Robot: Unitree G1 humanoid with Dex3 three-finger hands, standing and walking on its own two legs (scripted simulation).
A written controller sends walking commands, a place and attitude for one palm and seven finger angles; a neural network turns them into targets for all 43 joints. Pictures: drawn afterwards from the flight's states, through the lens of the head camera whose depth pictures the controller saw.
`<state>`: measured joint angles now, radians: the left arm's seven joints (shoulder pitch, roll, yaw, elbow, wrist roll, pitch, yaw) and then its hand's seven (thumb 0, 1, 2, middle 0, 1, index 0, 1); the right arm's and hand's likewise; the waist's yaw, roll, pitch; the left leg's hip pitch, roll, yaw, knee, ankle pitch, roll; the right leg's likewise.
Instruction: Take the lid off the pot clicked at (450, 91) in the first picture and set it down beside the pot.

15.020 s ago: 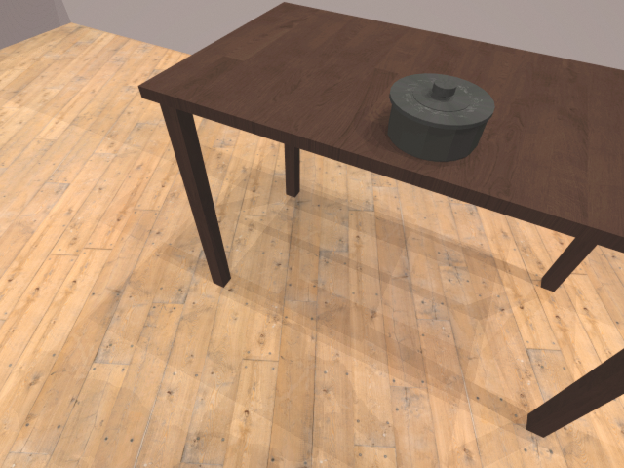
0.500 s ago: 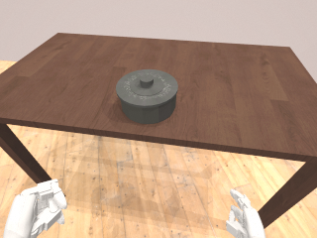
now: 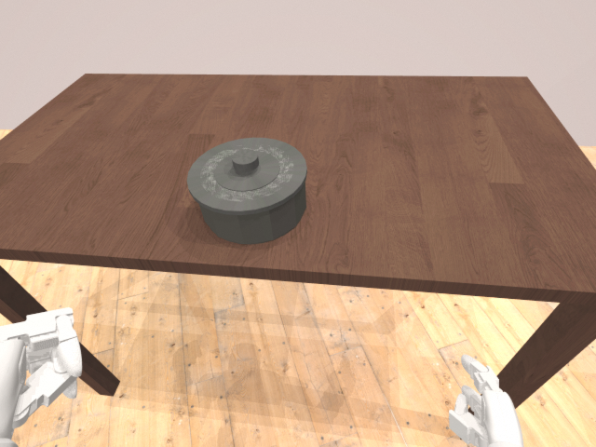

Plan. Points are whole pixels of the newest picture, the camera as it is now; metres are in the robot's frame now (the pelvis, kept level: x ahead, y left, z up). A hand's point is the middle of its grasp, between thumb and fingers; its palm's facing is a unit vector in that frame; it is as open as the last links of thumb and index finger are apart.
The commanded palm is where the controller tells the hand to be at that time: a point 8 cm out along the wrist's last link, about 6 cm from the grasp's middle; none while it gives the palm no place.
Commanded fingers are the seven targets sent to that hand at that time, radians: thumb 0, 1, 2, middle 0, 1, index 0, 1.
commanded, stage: raise the hand higher, near the body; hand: left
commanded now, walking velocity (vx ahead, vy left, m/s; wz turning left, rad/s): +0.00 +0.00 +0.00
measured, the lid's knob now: (245, 160) +0.48 +0.15 +0.15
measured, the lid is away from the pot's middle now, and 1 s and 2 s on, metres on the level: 0.00 0.00 0.00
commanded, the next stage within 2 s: reach forward and open the fingers in 0.32 s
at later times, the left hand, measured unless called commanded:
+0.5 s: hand (45, 311) +0.17 +0.26 +0.19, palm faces +0.41 -0.65 -0.64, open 3.1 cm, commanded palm +0.12 +0.29 +0.22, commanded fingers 0.00 0.75 1.00 -1.27 -1.32 -1.27 -1.32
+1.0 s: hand (28, 292) +0.20 +0.30 +0.19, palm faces +0.03 -0.01 -1.00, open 4.8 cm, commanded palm +0.17 +0.29 +0.25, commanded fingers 0.00 -0.08 1.53 -1.03 -0.44 -1.03 -0.44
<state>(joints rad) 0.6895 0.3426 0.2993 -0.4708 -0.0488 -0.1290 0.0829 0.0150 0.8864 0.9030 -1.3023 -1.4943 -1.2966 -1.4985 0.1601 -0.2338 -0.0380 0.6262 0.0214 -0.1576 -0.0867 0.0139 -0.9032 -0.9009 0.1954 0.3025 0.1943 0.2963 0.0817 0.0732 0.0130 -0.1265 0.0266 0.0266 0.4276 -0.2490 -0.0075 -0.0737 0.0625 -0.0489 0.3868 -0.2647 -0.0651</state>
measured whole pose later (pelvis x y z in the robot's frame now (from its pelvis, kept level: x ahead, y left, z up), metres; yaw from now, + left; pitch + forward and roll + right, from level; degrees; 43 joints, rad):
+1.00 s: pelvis -0.05 +0.05 +0.00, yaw +2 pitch -2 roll -1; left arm 0.06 0.73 0.10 -0.40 0.70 0.12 -0.28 0.00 0.23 1.33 -1.14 -0.77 -1.13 -0.77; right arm 0.08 -0.27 0.05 0.55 0.06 0.06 0.01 0.01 -0.90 -0.90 0.20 0.30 0.20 0.30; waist 0.10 0.13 0.00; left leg -0.24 -0.05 0.03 0.47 -0.19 0.06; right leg -0.20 -0.02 -0.06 0.47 -0.23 0.00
